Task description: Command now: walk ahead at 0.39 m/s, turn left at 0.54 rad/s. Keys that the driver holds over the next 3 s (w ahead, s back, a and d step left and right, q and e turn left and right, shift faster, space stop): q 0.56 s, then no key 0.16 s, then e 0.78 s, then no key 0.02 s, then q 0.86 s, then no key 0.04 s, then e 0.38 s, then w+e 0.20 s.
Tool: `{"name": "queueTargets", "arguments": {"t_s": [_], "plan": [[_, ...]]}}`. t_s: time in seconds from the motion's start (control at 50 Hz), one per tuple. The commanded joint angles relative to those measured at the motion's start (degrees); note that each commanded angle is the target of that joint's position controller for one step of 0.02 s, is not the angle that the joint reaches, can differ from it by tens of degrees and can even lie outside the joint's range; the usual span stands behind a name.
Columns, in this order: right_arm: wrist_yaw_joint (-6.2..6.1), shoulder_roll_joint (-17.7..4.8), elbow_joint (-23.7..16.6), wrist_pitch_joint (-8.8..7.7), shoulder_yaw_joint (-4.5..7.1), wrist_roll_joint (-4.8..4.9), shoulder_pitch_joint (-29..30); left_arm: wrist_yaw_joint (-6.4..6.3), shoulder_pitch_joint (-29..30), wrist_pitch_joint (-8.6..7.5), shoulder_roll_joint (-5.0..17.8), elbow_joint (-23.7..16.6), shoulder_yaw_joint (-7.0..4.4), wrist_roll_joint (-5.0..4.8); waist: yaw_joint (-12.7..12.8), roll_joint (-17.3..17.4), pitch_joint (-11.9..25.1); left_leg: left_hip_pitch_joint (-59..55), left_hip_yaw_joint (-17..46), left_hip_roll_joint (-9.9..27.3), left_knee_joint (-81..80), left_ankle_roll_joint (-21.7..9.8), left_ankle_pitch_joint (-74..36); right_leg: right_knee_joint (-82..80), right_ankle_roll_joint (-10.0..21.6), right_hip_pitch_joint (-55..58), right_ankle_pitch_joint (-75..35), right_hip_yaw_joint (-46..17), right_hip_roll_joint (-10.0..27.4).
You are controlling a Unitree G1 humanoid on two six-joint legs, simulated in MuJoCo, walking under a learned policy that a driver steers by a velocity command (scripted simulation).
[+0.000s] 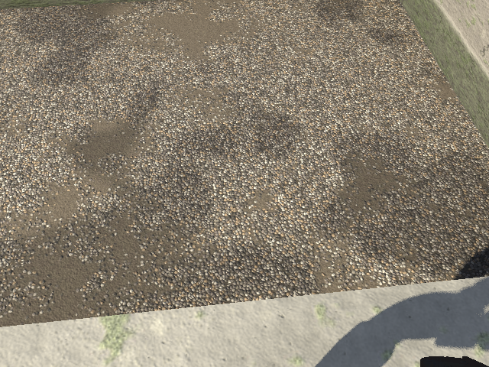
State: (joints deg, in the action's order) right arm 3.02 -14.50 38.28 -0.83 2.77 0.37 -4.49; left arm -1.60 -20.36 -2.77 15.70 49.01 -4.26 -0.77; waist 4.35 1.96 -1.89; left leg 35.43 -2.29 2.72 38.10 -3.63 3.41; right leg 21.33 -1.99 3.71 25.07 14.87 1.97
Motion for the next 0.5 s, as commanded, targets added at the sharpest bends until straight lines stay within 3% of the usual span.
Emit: {"name": "queueTargets", "arguments": {"t_s": [0.02,0.04,0.06,0.08,0.1,0.12,0.14,0.16,0.2,0.26,0.34,0.42,0.5], "plan": [[-0.55,-8.6,-0.4,-0.49,4.03,-0.64,-15.3,-1.27,5.5,0.91,11.3,-4.5,-2.16,-1.14,-11.9,-6.1,7.0,-23.3,-4.7,-7.0,-5.9,-4.0,-4.4,23.0,4.7,-8.4,-63.6,-2.4,9.9],[-2.09,-15.1,0.1,-0.13,5.8,-0.34,-19.6,-1.41,4.2,0.14,8.2,-5.6,-1.15,1.04,-12.8,3.0,11.5,-39.1,8.3,1.2,-7.9,-7.9,-29.6,43.9,0.0,-22.9,-31.9,-2.2,4.0],[-2.54,-19.5,-3.1,-0.02,5.28,-1.27,-14.0,-0.24,-4.8,-1.46,3.3,-7.4,0.72,3.09,-4.2,16.1,22.9,-55.5,36.2,17.6,-7.2,-20.9,-52.2,66.3,-3.7,-39.4,15.0,-11.9,-5.6],[-1.48,-15.2,-4.6,0.53,4.39,-1.32,-14.7,0.42,-2.8,-2.2,9.1,-6.6,-0.17,0.74,-9.3,5.7,32.7,-54.3,38.1,19.6,-11.7,-22.0,-41.5,67.9,-2.2,-39.1,12.0,-23.7,-3.3],[-1.29,-12.5,-4.3,0.8,3.75,-1.17,-12.0,0.2,3.5,-1.81,9.7,-8.0,-0.56,-1.35,-8.9,2.5,24.0,-47.8,32.1,16.8,-13.0,-19.2,-30.3,65.9,-1.0,-42.3,10.2,-22.2,-1.3],[-1.51,-9.9,-4.0,1.18,3.07,-0.63,-9.3,-0.88,6.5,-1.18,8.4,-8.4,-0.43,-0.82,-7.1,-2.1,13.7,-38.1,26.3,12.9,-13.8,-15.9,-24.5,61.1,-0.8,-45.2,7.0,-20.2,0.2],[-2.1,-7.7,-4.6,1.77,2.27,-0.37,-7.7,-1.94,7.0,-0.04,8.4,-7.8,-0.65,-0.07,-5.9,-1.8,10.0,-30.5,22.9,10.3,-14.9,-14.0,-21.1,57.6,-0.7,-43.0,4.2,-20.5,1.6],[-2.39,-7.9,-5.4,2.15,2.28,-1.07,-6.8,-2.05,5.3,1.15,8.7,-7.5,-0.99,-0.08,-3.9,-0.3,7.8,-23.7,21.4,8.4,-16.5,-13.6,-19.1,55.6,-0.6,-39.0,1.9,-20.6,1.5],[-2.73,-8.8,-5.7,2.07,2.6,-1.83,-7.2,-1.88,4.2,2.54,7.3,-7.5,-1.06,0.25,-2.6,1.4,7.0,-18.4,20.6,6.8,-17.4,-14.3,-20.2,53.0,-1.1,-35.7,-0.9,-19.9,0.3],[-3.94,-9.8,-5.7,1.98,2.91,-1.2,-8.7,-2.35,6.5,3.15,6.3,-8.3,-0.68,1.24,-2.7,1.6,9.2,-19.6,20.8,6.0,-16.0,-14.3,-23.9,49.2,-2.3,-37.5,-4.8,-20.4,-1.1],[-5.47,-9.7,-7.0,3.56,2.79,-0.48,-8.4,-2.14,11.3,3.7,5.7,-10.0,-0.28,1.33,-3.3,2.7,8.9,-21.2,24.7,4.4,-15.6,-12.3,-9.9,42.1,-3.2,-39.3,-8.4,-21.8,-1.4],[-6.36,-9.6,-8.2,4.56,2.94,-0.26,-8.6,-1.09,15.5,2.68,5.1,-11.3,0.18,0.71,-5.3,4.6,7.4,-22.1,29.2,3.8,-15.2,-11.1,0.7,31.2,-2.6,-37.1,-9.8,-22.9,-1.9],[-6.22,-9.0,-7.9,5.12,2.8,0.49,-10.6,0.19,14.8,1.0,5.3,-11.4,0.14,0.54,-6.1,8.3,7.4,-24.4,33.9,4.0,-12.8,-10.6,-5.9,22.1,-1.1,-31.9,-6.2,-22.7,-2.7]]}}
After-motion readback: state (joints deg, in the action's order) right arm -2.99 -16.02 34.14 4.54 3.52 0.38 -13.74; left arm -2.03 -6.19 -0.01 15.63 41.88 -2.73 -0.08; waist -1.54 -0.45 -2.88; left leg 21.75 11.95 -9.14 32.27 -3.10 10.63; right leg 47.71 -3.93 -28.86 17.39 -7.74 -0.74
